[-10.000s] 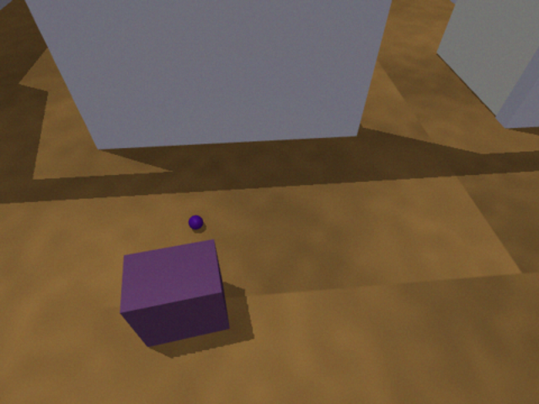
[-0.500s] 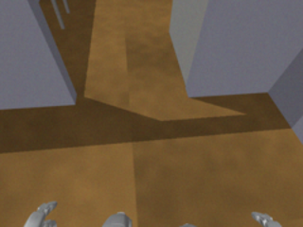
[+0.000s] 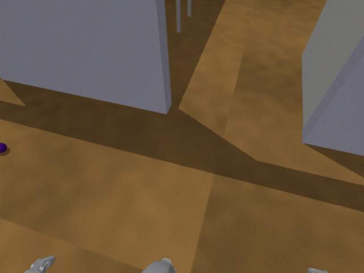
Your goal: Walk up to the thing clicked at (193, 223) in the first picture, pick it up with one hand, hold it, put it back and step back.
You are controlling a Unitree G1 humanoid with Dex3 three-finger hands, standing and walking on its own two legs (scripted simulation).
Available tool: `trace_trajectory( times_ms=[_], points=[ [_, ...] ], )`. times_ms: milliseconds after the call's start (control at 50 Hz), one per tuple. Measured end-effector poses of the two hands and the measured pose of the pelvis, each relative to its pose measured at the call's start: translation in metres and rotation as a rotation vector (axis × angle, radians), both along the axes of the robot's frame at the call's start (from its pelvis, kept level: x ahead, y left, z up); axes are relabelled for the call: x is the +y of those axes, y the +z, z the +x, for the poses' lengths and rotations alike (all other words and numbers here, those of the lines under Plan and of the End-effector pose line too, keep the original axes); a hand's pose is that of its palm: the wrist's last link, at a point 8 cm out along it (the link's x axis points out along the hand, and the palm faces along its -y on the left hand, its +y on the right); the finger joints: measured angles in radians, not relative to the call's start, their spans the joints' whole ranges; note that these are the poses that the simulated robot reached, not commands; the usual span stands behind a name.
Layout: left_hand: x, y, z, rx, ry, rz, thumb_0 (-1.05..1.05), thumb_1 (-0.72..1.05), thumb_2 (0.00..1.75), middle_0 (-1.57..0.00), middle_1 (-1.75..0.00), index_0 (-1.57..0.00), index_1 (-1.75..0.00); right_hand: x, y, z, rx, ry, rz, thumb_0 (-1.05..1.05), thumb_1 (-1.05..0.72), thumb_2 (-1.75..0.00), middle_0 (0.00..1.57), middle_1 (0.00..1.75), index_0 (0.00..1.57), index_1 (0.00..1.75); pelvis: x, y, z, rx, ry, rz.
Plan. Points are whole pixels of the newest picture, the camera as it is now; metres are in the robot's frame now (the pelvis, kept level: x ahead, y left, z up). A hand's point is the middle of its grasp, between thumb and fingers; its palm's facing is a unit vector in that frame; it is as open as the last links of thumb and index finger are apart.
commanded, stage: walk up
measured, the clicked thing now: (0, 147) +0.91 +1.27 -0.73
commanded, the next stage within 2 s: none
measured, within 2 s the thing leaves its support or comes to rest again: neither
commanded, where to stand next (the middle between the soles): +0.13 +0.01 m, yaw +48 degrees
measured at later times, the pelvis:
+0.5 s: pelvis +0.06 +0.03 +0.00, yaw +23 degrees
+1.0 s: pelvis +0.07 -0.05 +0.00, yaw +39 degrees
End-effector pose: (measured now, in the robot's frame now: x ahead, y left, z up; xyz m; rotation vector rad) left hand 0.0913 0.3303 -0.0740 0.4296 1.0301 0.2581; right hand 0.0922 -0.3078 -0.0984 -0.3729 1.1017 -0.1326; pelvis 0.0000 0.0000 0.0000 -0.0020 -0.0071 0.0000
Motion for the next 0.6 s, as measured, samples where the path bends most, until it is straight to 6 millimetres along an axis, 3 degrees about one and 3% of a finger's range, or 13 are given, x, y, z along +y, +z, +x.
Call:
trace_trajectory(
  times_ms=[100, 180, 280, 360, 440, 600],
  points=[
    [-0.009, 0.011, -0.042, -0.008, 0.117, -0.026, 0.01, 0.90, 0.90, -0.21, -0.30, -0.20, -0.30, -0.002, 0.014, 0.031, 0.003, 0.110, 0.011, 0.01, -0.90, -0.89, 0.21, 0.30, 0.21, 0.30, -0.006, 0.014, 0.005, -0.017, 0.100, 0.037],
    [-0.010, 0.008, -0.071, 0.027, 0.177, -0.058, 0.01, 0.90, 0.90, -0.21, -0.30, -0.20, -0.30, -0.002, 0.021, 0.057, 0.004, 0.169, -0.017, 0.01, -0.90, -0.89, 0.20, 0.30, 0.21, 0.30, -0.002, 0.016, 0.014, -0.018, 0.165, 0.035],
    [0.001, -0.009, -0.101, 0.067, 0.267, -0.100, 0.01, 0.90, 0.90, -0.21, -0.30, -0.20, -0.30, 0.014, 0.025, 0.093, 0.024, 0.240, -0.067, 0.01, -0.91, -0.89, 0.20, 0.30, 0.20, 0.30, 0.007, 0.009, 0.028, -0.015, 0.251, 0.019],
    [0.016, -0.040, -0.120, 0.119, 0.343, -0.135, 0.01, 0.90, 0.90, -0.21, -0.30, -0.20, -0.30, 0.040, 0.024, 0.130, -0.023, 0.301, -0.119, 0.01, -0.90, -0.89, 0.20, 0.30, 0.20, 0.30, 0.021, -0.008, 0.039, -0.011, 0.305, 0.020],
    [0.012, -0.056, -0.123, 0.166, 0.394, -0.177, 0.01, 0.91, 0.90, -0.21, -0.30, -0.20, -0.30, 0.064, 0.028, 0.153, -0.078, 0.350, -0.134, 0.01, -0.90, -0.89, 0.20, 0.30, 0.21, 0.30, 0.026, -0.010, 0.046, -0.024, 0.360, 0.024],
    [-0.002, -0.054, -0.099, 0.072, 0.464, -0.195, 0.01, 0.91, 0.90, -0.21, -0.30, -0.20, -0.30, 0.077, 0.029, 0.188, -0.076, 0.446, -0.138, 0.01, -0.90, -0.89, 0.21, 0.30, 0.21, 0.30, 0.018, -0.007, 0.069, -0.031, 0.466, 0.008]
  ],
)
